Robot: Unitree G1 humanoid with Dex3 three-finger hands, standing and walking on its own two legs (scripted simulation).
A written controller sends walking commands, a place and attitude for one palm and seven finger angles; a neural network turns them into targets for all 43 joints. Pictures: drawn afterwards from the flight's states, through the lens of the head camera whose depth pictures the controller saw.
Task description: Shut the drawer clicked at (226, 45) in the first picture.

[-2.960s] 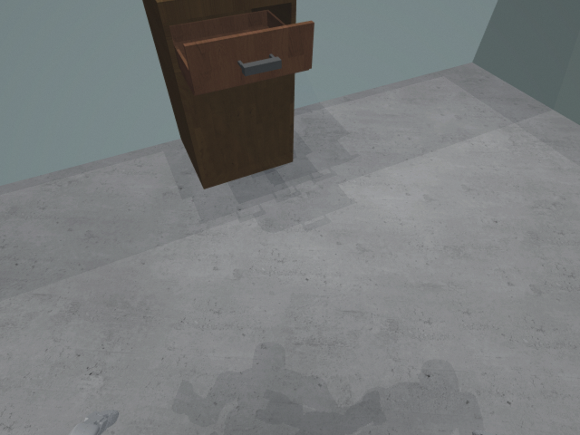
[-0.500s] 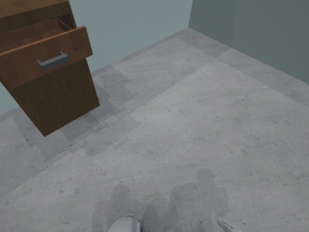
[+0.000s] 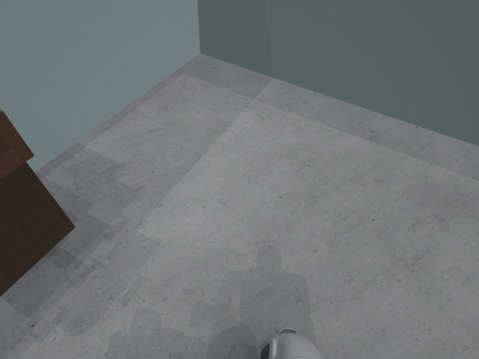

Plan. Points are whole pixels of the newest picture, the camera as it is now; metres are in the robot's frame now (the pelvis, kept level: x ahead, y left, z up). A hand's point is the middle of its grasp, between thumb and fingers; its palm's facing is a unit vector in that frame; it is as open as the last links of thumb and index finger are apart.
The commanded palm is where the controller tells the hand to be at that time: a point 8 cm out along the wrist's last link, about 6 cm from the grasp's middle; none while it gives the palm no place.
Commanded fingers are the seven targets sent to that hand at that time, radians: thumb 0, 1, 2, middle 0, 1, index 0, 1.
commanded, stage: walk to a spot facing it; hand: left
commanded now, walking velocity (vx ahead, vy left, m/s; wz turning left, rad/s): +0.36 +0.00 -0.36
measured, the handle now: out of the picture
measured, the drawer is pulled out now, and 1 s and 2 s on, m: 0.19 0.19 0.19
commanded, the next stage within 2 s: turn to face it in 0.40 s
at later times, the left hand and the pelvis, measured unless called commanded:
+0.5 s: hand (163, 322) +0.22 +0.15 -0.17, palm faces -0.02 -0.98 -0.21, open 7.3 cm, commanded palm none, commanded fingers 0.00 0.90 0.90 -0.20 -0.30 -0.20 -0.30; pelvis +0.22 -0.03 +0.00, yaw -6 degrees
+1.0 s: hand (167, 237) +0.41 +0.17 -0.16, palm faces +0.13 -0.97 -0.22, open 7.4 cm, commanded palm none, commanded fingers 0.00 0.90 0.90 -0.20 -0.30 -0.20 -0.30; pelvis +0.32 -0.02 +0.00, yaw +4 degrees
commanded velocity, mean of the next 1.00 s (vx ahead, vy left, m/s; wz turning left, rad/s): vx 0.15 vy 0.00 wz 0.23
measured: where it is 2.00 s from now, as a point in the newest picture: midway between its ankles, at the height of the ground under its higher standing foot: (243, 335)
